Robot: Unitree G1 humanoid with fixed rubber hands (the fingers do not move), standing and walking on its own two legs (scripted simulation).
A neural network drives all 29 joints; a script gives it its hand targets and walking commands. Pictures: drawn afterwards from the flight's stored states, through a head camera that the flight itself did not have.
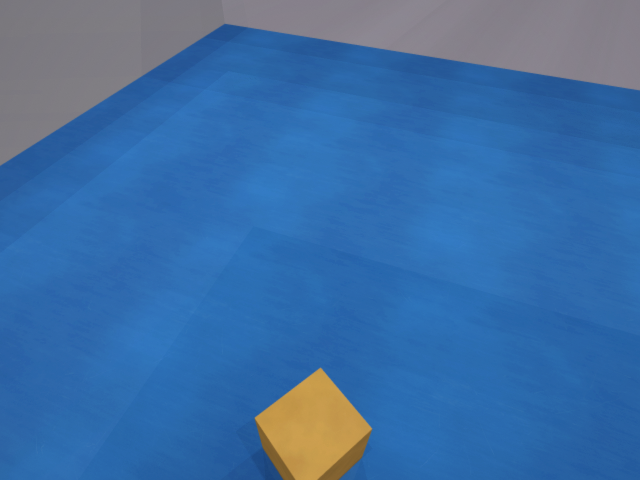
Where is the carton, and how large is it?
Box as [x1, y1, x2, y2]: [255, 368, 371, 479]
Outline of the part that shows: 320,368 255,417 262,446 283,479 338,479 361,457 371,430 369,425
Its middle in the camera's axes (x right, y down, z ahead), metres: -0.02 +0.53 +1.04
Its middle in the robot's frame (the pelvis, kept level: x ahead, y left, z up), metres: +0.37 +0.01 -0.65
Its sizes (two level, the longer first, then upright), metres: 0.210 0.200 0.250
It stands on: the floor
